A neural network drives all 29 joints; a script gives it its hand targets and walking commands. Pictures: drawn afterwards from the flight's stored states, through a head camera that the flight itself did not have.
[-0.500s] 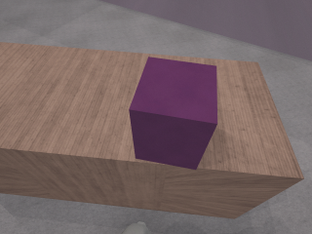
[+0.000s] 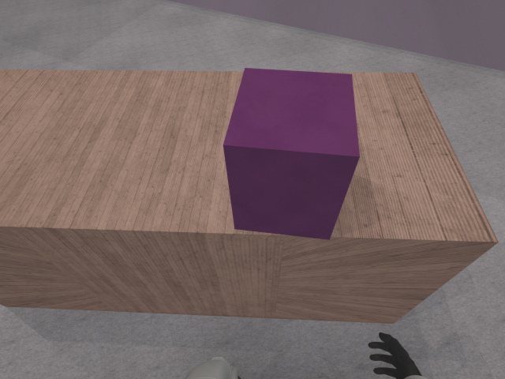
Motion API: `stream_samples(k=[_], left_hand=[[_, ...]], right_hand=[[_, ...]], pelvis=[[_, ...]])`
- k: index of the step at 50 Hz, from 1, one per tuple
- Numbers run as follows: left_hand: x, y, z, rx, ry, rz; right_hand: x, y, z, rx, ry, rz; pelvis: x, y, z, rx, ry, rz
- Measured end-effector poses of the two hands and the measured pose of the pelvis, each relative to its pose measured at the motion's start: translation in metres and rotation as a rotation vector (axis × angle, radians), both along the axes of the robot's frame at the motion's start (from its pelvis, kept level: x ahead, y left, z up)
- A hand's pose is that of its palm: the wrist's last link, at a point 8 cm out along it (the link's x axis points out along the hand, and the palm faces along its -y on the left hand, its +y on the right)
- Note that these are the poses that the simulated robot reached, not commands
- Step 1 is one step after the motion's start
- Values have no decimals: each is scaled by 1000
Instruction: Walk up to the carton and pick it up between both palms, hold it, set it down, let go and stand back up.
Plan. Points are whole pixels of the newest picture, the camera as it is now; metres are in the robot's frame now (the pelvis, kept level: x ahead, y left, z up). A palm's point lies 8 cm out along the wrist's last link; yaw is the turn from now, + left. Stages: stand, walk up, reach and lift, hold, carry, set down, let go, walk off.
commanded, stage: walk up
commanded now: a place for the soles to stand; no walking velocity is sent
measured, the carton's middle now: (288, 157) +0.51 -0.05 +0.02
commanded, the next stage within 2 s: reach and lift in 1.32 s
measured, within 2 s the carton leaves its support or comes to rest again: neither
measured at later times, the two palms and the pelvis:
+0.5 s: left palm out of the picture +0.04 +0.25 -0.11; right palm out of the picture +0.00 -0.24 -0.12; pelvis -0.02 +0.02 +0.02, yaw -7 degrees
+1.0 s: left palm out of the picture +0.10 +0.24 -0.11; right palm out of the picture +0.01 -0.24 -0.12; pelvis +0.00 +0.01 +0.01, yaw -14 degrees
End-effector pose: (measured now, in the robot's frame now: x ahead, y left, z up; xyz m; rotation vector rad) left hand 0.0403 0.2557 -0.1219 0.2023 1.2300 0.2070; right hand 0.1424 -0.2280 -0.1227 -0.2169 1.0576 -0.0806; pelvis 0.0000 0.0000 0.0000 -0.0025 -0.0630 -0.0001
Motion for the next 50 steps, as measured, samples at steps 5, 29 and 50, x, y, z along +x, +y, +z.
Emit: stream_samples(k=[5, 29, 50], left_hand=[[-15, -2, 7, -8, 2, -1], [0, -4, 11, -38, 24, -174], [61, -14, 13, 1, -11, -294]], right_hand=[[-32, -1, -5, 9, 42, -30], [-149, -10, 4, -3, 182, -230], [-134, -15, -2, 12, 170, -299]], pelvis=[[-6, 8, 4, -12, 3, -22], [-16, 16, 19, 26, 30, -151], [1, 13, 14, 50, 32, -240]])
